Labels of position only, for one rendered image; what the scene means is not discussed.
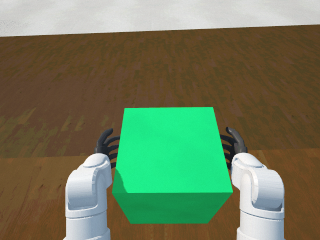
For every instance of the carton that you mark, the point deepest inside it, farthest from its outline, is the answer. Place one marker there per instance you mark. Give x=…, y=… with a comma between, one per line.
x=171, y=167

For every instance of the left robot forearm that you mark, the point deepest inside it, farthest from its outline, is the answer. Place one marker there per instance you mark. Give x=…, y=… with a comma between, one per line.
x=86, y=199

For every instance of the left robot hand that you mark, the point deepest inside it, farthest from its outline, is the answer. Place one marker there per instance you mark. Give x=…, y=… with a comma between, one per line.
x=103, y=148

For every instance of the right robot hand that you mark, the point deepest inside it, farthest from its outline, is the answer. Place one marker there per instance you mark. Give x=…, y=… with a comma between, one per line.
x=238, y=145

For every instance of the right robot forearm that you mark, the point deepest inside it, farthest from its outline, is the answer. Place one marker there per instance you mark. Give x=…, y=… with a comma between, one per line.
x=262, y=208

